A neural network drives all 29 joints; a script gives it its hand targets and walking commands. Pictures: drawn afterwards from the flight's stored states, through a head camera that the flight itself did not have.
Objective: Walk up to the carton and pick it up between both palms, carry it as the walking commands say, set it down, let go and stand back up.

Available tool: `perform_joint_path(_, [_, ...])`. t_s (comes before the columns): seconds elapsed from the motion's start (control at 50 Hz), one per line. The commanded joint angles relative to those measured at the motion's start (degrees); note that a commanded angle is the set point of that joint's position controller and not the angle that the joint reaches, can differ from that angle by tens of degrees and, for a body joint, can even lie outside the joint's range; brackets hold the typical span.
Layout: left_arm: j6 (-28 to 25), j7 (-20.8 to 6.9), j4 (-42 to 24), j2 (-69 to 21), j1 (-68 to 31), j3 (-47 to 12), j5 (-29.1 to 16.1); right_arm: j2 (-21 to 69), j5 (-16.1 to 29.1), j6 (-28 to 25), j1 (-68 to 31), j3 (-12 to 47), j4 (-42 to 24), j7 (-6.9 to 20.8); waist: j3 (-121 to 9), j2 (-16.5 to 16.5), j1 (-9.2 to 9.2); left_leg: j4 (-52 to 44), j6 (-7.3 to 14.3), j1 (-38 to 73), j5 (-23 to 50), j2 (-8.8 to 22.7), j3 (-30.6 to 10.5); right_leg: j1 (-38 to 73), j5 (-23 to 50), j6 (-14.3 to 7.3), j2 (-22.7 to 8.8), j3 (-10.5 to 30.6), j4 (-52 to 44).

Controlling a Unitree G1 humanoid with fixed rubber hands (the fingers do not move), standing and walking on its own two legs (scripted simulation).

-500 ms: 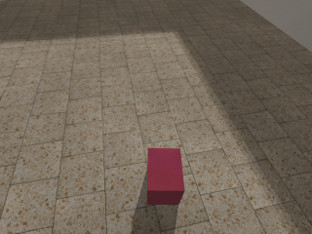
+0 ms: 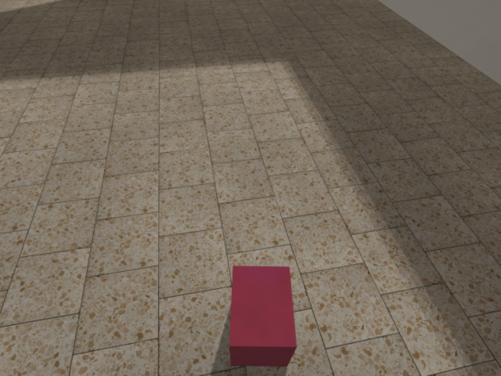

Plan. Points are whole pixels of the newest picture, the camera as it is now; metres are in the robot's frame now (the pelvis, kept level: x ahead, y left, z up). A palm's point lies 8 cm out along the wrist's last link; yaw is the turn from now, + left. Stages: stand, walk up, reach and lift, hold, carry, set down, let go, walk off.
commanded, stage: walk up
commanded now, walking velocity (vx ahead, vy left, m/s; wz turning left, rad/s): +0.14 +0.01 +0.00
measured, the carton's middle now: (260, 316) +0.45 -0.03 -0.62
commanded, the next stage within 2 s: none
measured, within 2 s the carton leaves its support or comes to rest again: neither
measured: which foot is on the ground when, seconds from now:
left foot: down 0.00-0.06, up 0.08-0.36, down 0.38-0.60, up 0.62-0.84, down 0.86-1.00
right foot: up 0.00-0.00, down 0.02-0.40, up 0.42-0.58, down 0.60-0.84, up 0.86-1.00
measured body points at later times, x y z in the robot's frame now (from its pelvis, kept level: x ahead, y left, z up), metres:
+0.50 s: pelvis +0.24 -0.06 -0.03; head +0.29 -0.10 +0.41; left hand +0.15 +0.16 -0.15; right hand +0.39 -0.27 -0.19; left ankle +0.24 +0.10 -0.71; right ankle +0.02 -0.12 -0.59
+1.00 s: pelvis +0.50 -0.18 -0.04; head +0.62 -0.24 +0.39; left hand +0.60 +0.09 -0.15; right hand +0.45 -0.45 -0.21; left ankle +0.24 -0.07 -0.71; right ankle +0.41 -0.37 -0.50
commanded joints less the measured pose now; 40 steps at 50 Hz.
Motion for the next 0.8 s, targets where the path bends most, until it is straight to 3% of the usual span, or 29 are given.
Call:
perform_joint_path(0.0, [-5.1, 1.1, 3.9, 10.5, 19.2, 4.0, 0.5, -4.8, 1.2, 0.7, 1.2, -0.5, -3.5, -1.1, -5.3, -11.5, 2.8, 29.0, 1.4, -28.8, -1.7, -1.9, -0.8, 31.0, 85.4, -3.4, -24.1, 21.7, -27.1])
perform_joint_path(0.02, [-5.2, 0.9, 5.0, 11.3, 23.1, 4.7, 0.6, -5.7, 0.6, 0.7, -0.4, -0.9, -4.8, -0.6, -9.2, -11.4, 4.79, 33.0, 1.8, -28.9, -5.2, -1.8, -1.2, 34.5, 74.9, -7.3, -25.6, 25.4, -27.6])
perform_joint_path(0.06, [-5.3, 2.1, 5.4, 10.0, 25.3, 4.5, 1.0, -6.6, -0.4, 0.3, -11.2, -1.7, -7.5, 0.3, -1.7, -8.0, 8.08, 41.0, 1.0, -44.2, -2.0, -1.3, 1.4, 37.8, 75.7, -8.1, -24.8, 25.1, -27.1])
perform_joint_path(0.08, [-5.5, 2.9, 6.3, 10.3, 30.7, 4.4, 1.0, -7.5, -0.8, 0.7, -14.9, -2.4, -8.7, 0.5, -3.0, -4.6, 9.62, 45.0, 1.5, -50.1, -1.7, -3.2, 0.9, 45.0, 95.9, -3.9, -24.4, 23.0, -21.5])
perform_joint_path(0.12, [-5.3, 3.7, 7.3, 8.1, 31.6, 3.3, 0.6, -5.4, -1.1, 1.2, -17.6, -1.8, -9.3, 1.3, 2.9, -10.5, 9.86, 45.3, 1.4, -51.7, 0.5, -3.8, 2.8, 38.7, 106.4, 0.6, -21.5, 18.7, -21.9])
perform_joint_path(0.18, [-5.3, 4.6, 6.8, 6.5, 28.1, 2.7, -0.2, -5.5, -0.6, 1.5, -21.0, -1.8, -9.7, 2.0, 4.2, -14.3, 9.64, 36.4, 1.0, -47.1, -0.8, -7.5, 5.4, 34.8, 112.4, 2.1, -16.6, 13.8, -23.9])
perform_joint_path(0.24, [-4.8, 4.8, 6.2, 3.1, 21.6, 2.5, -0.3, -2.6, 0.5, 1.6, -20.2, -0.3, -8.9, 2.5, 0.3, -15.5, 5.08, 16.5, 1.7, -32.4, 6.3, -10.8, 9.3, 28.8, 109.7, 2.8, -10.6, 6.9, -23.7])
perform_joint_path(0.26, [-4.4, 4.6, 6.4, 1.2, 17.3, 2.1, -1.9, -1.5, 1.3, 1.2, -15.1, -0.3, -6.2, 1.8, 1.4, -23.3, 1.68, 8.4, 2.2, -20.1, 12.9, -12.4, 11.2, 20.0, 105.6, 1.3, -5.2, 0.2, -24.0])
perform_joint_path(0.28, [-4.3, 4.4, 5.0, 3.3, 14.8, 3.1, -2.2, -3.3, 1.9, 0.9, -11.6, -1.3, -5.9, 1.3, 1.3, -24.0, -0.53, 1.9, 1.5, -14.3, 17.2, -14.1, 13.8, 17.5, 108.0, -0.2, -4.1, 1.0, -17.7])
perform_joint_path(0.3, [-4.7, 4.2, 4.5, 2.7, 13.4, 2.7, -3.3, -6.7, 1.2, 0.3, -5.6, -2.8, -3.9, 0.9, -0.3, -14.9, -4.06, -3.4, 2.7, -6.1, 25.0, -11.7, 14.1, 12.4, 102.6, 0.8, -5.2, 0.5, -9.3])
perform_joint_path(0.32, [-5.6, 3.9, 3.6, 5.5, 10.6, 3.5, -5.3, -11.6, 0.6, -0.1, 3.8, -4.4, -0.8, 0.3, -3.1, -1.0, -9.04, -8.1, 4.9, 8.0, 60.9, -2.4, 5.9, 1.7, 76.0, 3.4, -3.6, 1.3, 8.6])
perform_joint_path(0.34, [-6.0, 3.4, 2.1, 1.6, 14.0, 3.3, -5.9, -17.6, -0.7, -0.1, 9.9, -6.0, 0.0, -0.4, -11.3, 22.4, -8.82, -4.8, 14.2, 24.3, 110.3, 18.2, -15.6, -15.6, -0.2, 6.3, 6.6, 1.8, 32.8])
perform_joint_path(0.36, [-5.3, 3.7, 2.1, 2.6, 13.8, 3.9, -5.5, -17.2, -0.5, 0.5, 6.2, -5.6, -0.2, -0.6, -17.6, 18.9, -6.74, -0.1, 20.1, 27.3, 121.6, 24.8, -23.7, -18.2, -17.9, 4.4, 5.4, 9.0, 39.9])
perform_joint_path(0.38, [-5.1, 4.1, 2.4, 2.9, 11.7, 3.0, -5.0, -15.5, -0.5, 0.8, -2.1, -5.6, -2.1, -1.1, -17.0, 17.4, -6.72, -3.6, 23.4, 25.0, 106.1, 25.9, -22.5, -21.9, -16.7, 3.4, 1.2, 12.1, 43.2])
perform_joint_path(0.4, [-4.5, 4.2, 1.5, 1.9, 8.2, 2.6, -3.3, -14.4, -1.3, 0.9, -5.2, -5.6, -2.9, -2.0, -10.5, 15.8, -5.59, -6.0, 22.9, 15.8, 98.1, 26.3, -22.4, -22.7, -17.7, 2.7, -2.1, 15.3, 42.3])
perform_joint_path(0.42, [-3.7, 4.3, -0.4, 2.2, 0.9, 1.6, -2.1, -13.3, -1.1, 1.4, -6.3, -6.1, -2.4, -3.1, -0.3, 20.0, -6.96, -5.5, 20.8, 6.0, 94.4, 26.9, -20.6, -28.1, -25.8, 1.5, -4.7, 19.9, 41.6])
perform_joint_path(0.46, [-1.9, 2.9, -1.3, 3.7, 2.4, 1.8, -1.1, -11.0, -2.3, 4.1, -20.8, -3.3, -4.6, -3.2, 8.3, 13.6, 0.0, -4.3, 9.2, -18.5, 56.5, 13.2, -7.5, -11.5, -24.8, -2.8, -8.1, 18.2, 9.0])
perform_joint_path(0.5, [-2.1, 3.1, -0.1, 2.1, 8.2, 1.0, -0.9, -12.6, -2.2, 6.0, -22.4, -4.9, -5.4, -2.4, 10.5, 3.9, 3.73, 7.5, 3.1, -18.3, 47.7, 5.7, -1.6, -5.2, -4.0, 0.7, -4.2, 5.4, -21.7])
perform_joint_path(0.52, [-2.4, 3.4, 3.1, 0.9, 15.1, 1.1, -1.4, -10.1, -1.5, 6.3, -23.9, -4.1, -5.8, -1.8, 8.4, -8.9, 7.13, 20.2, 1.2, -21.4, 25.2, 1.3, 2.7, 3.7, 30.6, 3.7, -4.2, 3.5, -30.5])
perform_joint_path(0.54, [-3.4, 3.5, 3.4, 3.7, 21.2, 1.3, -1.4, -5.2, -1.9, 6.0, -19.9, -2.9, -7.4, -1.4, 5.0, -21.2, 7.49, 33.9, -2.4, -29.8, -5.1, -4.8, 4.8, 12.5, 77.8, 7.8, -14.1, 12.6, -31.4])
perform_joint_path(0.56, [-3.4, 3.5, 4.7, 8.3, 26.1, 2.2, -1.5, -2.7, -1.7, 6.8, -17.0, -1.8, -7.9, -1.2, 1.2, -30.5, 5.96, 43.0, -3.1, -28.4, -13.5, -7.8, 5.7, 12.6, 107.8, 11.7, -20.7, 16.9, -27.6])
perform_joint_path(0.6, [-2.2, 4.3, 2.7, 11.2, 29.3, 3.7, -2.1, -6.6, -1.3, 7.5, -19.5, -1.6, -8.3, -0.3, -0.2, -27.2, 5.56, 47.5, -2.3, -31.0, -10.9, -7.8, 0.1, 18.1, 117.9, 14.6, -19.4, 15.0, -23.7])
perform_joint_path(0.62, [-2.2, 4.7, 2.7, 8.0, 30.4, 3.4, -2.2, -6.4, -0.9, 7.0, -21.7, -2.8, -8.8, 1.1, 0.9, -26.2, 6.15, 44.7, -2.3, -34.7, -9.4, -10.9, 4.5, 26.2, 121.3, 20.3, -14.8, 11.9, -24.1])
perform_joint_path(0.68, [-2.9, 6.2, 2.7, 9.5, 28.2, 4.7, -2.0, -5.8, -0.2, 4.4, -20.3, -2.2, -9.7, 1.1, -2.2, -35.7, 5.39, 41.4, -1.5, -34.4, -11.7, -16.9, 14.1, 33.8, 136.0, 24.9, -7.1, 3.6, -21.2])
perform_joint_path(0.7, [-3.7, 6.2, 1.0, 10.2, 22.9, 5.4, -1.6, -6.2, 0.1, 4.0, -16.5, -2.4, -9.4, 0.7, -2.6, -30.1, 2.64, 32.8, -1.3, -29.6, -13.3, -20.3, 20.0, 33.1, 147.8, 27.0, -5.2, 0.8, -20.1])
perform_joint_path(0.72, [-4.4, 6.2, -0.9, 12.4, 14.9, 5.9, -1.6, -7.1, 0.5, 3.2, -10.7, -2.5, -7.9, 0.5, -1.8, -28.0, -2.84, 18.5, -1.8, -16.9, -18.3, -26.0, 29.8, 24.6, 170.0, 34.3, -0.1, -6.8, -18.3])
perform_joint_path(0.74, [-4.5, 6.3, -5.5, 16.9, 0.8, 7.7, -1.9, -10.8, 0.9, 1.7, 5.8, -4.6, -4.6, -0.4, -1.1, -23.3, -14.86, -2.2, 1.0, 2.1, -17.7, -28.0, 32.9, 8.2, 192.0, 42.9, 4.4, -11.2, 0.0])
perform_joint_path(0.76, [-4.8, 6.7, -9.9, 17.7, -11.5, 9.4, -3.8, -13.3, 1.6, -0.1, 25.9, -6.5, 1.4, -1.8, -7.1, 1.9, -27.27, -25.0, 8.2, 17.3, 5.9, -15.7, 18.2, -7.3, 132.7, 35.6, 5.6, -1.8, 46.8])
perform_joint_path(0.78, [-6.4, 6.6, -11.5, 8.4, -7.2, 6.8, -4.8, -18.0, -1.6, -0.4, 21.8, -5.3, 2.9, -2.0, -6.9, 47.1, -23.86, -19.0, 12.0, 33.5, 82.7, 10.6, -6.6, -39.7, -19.3, 20.0, 8.9, 11.1, 75.5])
